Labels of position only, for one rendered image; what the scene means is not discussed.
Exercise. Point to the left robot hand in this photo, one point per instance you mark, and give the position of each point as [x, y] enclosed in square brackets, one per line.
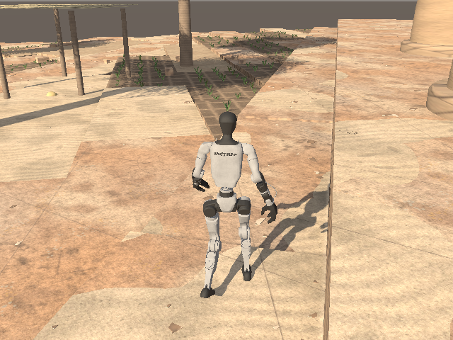
[203, 183]

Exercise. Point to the robot left upper arm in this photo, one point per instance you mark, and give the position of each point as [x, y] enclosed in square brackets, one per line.
[201, 159]

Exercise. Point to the right robot thigh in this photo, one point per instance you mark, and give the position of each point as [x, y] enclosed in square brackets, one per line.
[243, 206]

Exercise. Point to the right robot hand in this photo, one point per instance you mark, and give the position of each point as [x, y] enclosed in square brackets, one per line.
[273, 212]

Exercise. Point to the right robot shin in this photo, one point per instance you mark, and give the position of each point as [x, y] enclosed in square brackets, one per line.
[246, 250]

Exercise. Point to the right robot forearm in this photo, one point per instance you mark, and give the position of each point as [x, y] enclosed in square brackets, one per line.
[264, 191]

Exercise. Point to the left robot forearm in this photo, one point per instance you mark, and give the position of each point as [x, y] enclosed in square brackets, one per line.
[196, 181]

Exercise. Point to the robot right upper arm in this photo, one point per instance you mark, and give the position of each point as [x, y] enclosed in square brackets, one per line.
[252, 159]

